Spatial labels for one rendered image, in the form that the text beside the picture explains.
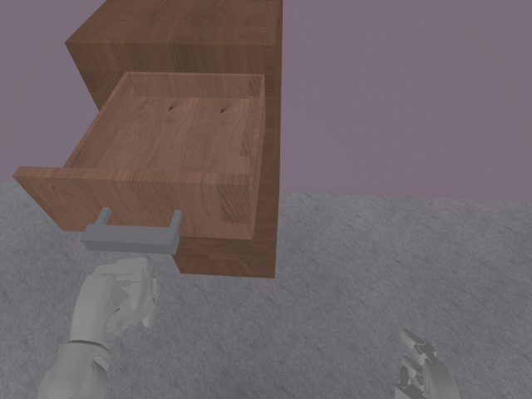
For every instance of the handle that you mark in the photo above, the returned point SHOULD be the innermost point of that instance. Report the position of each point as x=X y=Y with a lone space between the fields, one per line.
x=132 y=239

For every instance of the cabinet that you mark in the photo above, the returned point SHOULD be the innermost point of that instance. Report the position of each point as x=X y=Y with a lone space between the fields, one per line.
x=197 y=36

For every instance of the robot left forearm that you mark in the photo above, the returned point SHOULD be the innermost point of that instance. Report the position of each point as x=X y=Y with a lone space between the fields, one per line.
x=79 y=373

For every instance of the robot left hand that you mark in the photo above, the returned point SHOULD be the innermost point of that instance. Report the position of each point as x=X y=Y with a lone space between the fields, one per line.
x=127 y=285

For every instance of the drawer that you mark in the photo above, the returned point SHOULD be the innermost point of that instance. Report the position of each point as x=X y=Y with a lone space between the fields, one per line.
x=164 y=141

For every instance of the robot right hand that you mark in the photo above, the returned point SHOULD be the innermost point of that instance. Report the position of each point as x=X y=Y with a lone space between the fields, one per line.
x=433 y=381

